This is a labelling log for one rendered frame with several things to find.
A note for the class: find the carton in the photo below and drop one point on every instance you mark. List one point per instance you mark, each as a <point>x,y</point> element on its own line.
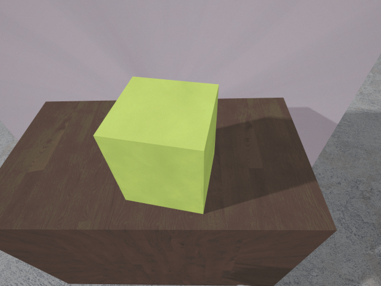
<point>158,140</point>

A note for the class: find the pedestal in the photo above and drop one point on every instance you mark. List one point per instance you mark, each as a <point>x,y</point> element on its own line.
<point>63,212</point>

